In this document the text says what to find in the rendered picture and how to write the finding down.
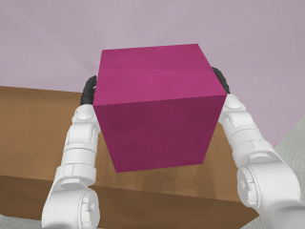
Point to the left robot forearm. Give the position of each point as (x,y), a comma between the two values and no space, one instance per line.
(80,150)

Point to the right robot forearm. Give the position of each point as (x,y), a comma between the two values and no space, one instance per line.
(247,143)

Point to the left robot hand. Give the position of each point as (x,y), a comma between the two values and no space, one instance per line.
(87,96)

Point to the robot left upper arm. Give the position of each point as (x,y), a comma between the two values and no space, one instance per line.
(71,209)

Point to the pedestal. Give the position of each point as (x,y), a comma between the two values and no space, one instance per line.
(34,124)

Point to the robot right upper arm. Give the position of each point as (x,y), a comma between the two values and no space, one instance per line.
(271,189)

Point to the carton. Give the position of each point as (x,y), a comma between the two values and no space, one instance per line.
(157,107)

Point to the right robot hand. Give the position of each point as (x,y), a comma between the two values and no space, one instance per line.
(222,80)

